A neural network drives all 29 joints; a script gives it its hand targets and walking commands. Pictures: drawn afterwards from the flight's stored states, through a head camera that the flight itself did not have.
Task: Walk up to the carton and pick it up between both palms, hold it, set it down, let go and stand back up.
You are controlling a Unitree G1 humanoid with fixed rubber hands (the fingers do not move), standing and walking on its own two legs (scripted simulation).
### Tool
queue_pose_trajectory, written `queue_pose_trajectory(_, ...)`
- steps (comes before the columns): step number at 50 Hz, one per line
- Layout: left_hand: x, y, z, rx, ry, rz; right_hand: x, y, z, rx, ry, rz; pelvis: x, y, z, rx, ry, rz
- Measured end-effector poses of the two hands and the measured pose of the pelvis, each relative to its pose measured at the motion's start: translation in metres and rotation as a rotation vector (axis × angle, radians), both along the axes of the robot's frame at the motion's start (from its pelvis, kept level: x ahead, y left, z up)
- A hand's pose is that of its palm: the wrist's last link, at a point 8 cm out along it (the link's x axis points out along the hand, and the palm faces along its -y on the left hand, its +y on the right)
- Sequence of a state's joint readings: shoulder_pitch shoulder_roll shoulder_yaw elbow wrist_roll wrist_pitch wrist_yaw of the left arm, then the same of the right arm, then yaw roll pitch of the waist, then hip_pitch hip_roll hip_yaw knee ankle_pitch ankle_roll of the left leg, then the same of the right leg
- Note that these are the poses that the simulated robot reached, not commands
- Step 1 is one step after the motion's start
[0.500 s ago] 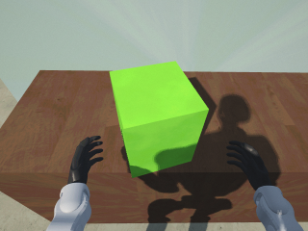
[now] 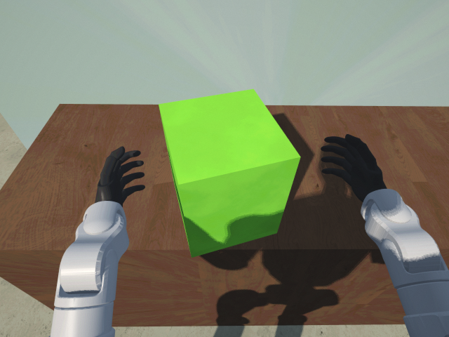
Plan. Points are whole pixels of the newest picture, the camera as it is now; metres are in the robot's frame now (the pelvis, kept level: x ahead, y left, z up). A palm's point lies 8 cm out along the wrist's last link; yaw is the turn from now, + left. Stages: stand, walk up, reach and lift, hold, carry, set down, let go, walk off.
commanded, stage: reach and lift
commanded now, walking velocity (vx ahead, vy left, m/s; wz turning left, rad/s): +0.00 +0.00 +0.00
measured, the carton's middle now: (222, 173) +0.44 +0.02 +0.03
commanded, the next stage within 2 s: none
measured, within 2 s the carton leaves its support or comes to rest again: neither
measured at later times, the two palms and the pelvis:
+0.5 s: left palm (109, 155) +0.36 +0.20 +0.17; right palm (361, 136) +0.39 -0.21 +0.18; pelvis +0.00 +0.00 +0.00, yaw +0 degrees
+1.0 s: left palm (113, 109) +0.43 +0.19 +0.21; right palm (355, 94) +0.45 -0.20 +0.22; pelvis +0.01 +0.00 +0.00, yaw +0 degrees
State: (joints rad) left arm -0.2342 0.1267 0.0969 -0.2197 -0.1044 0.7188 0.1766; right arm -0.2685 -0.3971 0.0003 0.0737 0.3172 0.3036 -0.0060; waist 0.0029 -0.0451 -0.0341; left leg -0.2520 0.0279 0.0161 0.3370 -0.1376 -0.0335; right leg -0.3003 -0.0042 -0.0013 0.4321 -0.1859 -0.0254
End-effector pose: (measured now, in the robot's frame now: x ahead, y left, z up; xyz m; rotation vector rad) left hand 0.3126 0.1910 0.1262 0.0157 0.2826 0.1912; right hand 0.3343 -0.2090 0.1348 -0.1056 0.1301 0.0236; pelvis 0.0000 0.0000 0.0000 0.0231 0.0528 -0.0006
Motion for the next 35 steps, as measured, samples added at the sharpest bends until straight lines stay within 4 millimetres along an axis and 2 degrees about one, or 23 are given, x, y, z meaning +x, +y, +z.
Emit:
queue_pose_trajectory(8,0.019,0.000,0.009,-0.008,0.014,0.005,0.024,-0.002,0.014,-0.002,0.010,0.005,0.003,0.000,0.000,0.000,0.004,0.000)
queue_pose_trajectory(35,0.075,0.006,0.062,0.040,-0.026,0.016,0.084,0.007,0.064,0.021,-0.007,0.025,0.003,-0.001,0.000,-0.001,0.004,-0.004)
